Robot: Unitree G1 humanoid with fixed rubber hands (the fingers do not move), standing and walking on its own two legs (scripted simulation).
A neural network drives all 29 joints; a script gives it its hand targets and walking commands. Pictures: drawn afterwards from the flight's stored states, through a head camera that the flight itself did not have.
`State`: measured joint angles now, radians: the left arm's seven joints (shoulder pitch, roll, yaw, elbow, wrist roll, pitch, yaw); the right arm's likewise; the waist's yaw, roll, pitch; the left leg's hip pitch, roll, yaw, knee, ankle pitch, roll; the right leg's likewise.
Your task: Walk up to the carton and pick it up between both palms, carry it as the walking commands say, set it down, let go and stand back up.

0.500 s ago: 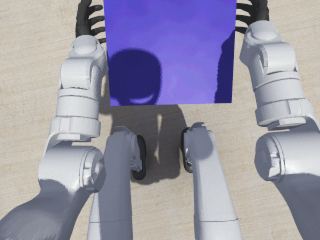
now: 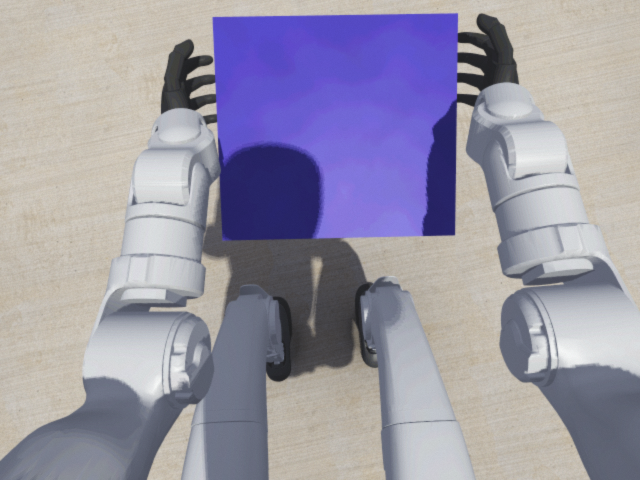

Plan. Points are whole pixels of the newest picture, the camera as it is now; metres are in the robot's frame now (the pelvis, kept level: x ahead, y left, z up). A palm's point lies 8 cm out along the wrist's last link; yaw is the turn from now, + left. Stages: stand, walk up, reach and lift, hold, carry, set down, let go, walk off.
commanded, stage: reach and lift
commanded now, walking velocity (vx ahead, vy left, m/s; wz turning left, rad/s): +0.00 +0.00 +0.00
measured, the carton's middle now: (332, 144) +0.50 -0.01 -0.13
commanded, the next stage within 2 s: none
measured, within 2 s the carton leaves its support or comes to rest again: neither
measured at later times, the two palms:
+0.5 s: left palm (145, 98) +0.47 +0.16 +0.05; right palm (527, 68) +0.49 -0.17 +0.06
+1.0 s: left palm (80, 43) +0.46 +0.16 +0.14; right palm (623, 3) +0.47 -0.17 +0.15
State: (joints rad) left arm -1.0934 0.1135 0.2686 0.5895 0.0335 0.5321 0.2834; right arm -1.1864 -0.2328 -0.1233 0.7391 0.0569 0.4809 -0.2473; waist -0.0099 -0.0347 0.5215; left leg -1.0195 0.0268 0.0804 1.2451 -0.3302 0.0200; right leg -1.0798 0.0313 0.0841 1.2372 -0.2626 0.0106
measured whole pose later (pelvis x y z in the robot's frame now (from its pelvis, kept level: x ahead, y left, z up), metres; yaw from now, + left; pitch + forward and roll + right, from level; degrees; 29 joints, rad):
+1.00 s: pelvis +0.05 +0.00 +0.11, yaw -1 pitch +3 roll +1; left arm -0.75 -0.02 0.29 0.63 0.16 0.54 0.22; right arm -0.82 -0.12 -0.15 0.74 -0.04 0.50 -0.20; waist 0.02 -0.01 0.16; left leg -0.52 0.03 0.08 0.64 -0.16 0.01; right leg -0.57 0.03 0.09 0.61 -0.09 0.01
